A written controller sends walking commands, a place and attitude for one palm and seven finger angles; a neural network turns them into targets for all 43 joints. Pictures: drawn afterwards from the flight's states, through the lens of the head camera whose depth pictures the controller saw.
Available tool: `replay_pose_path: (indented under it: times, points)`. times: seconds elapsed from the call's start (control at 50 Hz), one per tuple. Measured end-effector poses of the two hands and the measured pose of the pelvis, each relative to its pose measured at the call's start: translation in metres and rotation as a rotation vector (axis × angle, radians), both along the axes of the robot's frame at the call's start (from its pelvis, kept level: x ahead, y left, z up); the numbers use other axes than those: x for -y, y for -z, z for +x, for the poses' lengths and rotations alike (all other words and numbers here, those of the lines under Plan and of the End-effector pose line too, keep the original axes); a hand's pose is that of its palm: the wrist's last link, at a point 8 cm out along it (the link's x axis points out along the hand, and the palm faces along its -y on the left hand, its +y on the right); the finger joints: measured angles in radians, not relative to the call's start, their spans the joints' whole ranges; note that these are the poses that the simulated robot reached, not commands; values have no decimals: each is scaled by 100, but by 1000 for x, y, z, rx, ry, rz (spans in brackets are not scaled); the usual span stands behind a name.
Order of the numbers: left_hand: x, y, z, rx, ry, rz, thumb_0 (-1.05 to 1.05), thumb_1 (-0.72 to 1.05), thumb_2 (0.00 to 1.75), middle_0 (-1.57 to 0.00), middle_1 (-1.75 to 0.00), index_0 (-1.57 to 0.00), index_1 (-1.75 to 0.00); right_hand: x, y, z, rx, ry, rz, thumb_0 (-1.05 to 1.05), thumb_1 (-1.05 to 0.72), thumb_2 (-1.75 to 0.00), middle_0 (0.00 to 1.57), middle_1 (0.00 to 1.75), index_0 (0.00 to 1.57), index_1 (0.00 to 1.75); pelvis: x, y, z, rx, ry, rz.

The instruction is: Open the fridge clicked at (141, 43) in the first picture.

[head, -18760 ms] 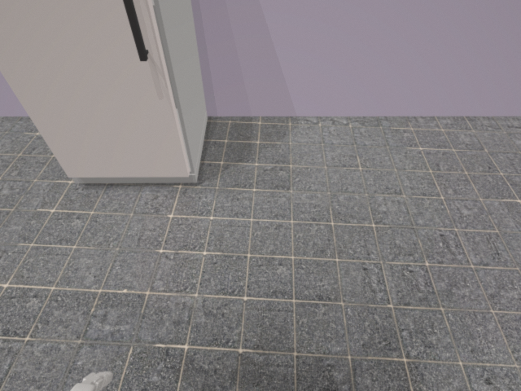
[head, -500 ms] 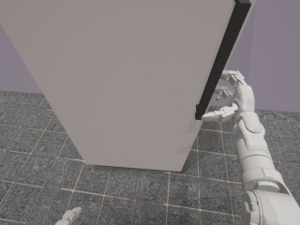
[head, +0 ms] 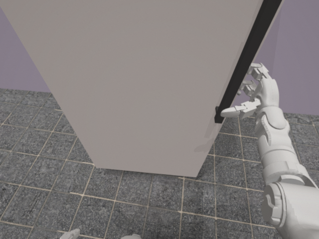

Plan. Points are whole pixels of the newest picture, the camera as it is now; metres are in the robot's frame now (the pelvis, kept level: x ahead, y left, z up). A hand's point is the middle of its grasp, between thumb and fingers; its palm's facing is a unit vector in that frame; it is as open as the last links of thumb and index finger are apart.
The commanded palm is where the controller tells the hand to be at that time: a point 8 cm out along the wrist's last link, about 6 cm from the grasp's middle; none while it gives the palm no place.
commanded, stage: feel for the door with the fingertips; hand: right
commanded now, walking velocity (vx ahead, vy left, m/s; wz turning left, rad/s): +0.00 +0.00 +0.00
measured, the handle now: (236, 70) +0.51 -0.11 +0.16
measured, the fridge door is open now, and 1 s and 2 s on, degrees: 0 0 0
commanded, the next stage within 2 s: slide the fingers in behind the handle in 0.02 s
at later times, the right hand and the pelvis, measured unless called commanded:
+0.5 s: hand (242, 94) +0.46 -0.14 +0.13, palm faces -0.05 +1.00 +0.00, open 13.8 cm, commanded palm +0.43 -0.19 +0.13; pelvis +0.00 +0.00 +0.00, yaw +1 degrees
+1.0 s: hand (239, 95) +0.46 -0.13 +0.13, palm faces -0.07 +1.00 +0.02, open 14.0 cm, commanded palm +0.43 -0.17 +0.13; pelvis +0.01 -0.01 +0.00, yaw +0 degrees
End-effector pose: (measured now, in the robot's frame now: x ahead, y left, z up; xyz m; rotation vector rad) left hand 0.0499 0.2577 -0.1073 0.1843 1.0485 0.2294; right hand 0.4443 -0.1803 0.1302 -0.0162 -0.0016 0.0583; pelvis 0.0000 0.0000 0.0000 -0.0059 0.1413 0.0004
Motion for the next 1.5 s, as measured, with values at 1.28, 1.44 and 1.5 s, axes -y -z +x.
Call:
replay_pose_path:
  times: [1.28,1.44,1.5]
  points:
    - [21,1,16,14,21,-30,1,90,90,-20,-30,-20,-30,-13,6,0,1,-1,25,-1,50,-30,31,121,31,121,11,0,8,-6,-2,8]
    - [16,1,12,3,20,-24,1,90,90,-20,-30,-20,-30,-16,7,0,-7,1,25,-1,50,-30,31,121,31,121,8,0,7,-8,2,8]
    - [13,0,12,3,20,-19,1,90,90,-20,-30,-20,-30,-16,8,0,-7,2,33,-1,50,-30,31,120,31,121,7,0,6,-8,1,8]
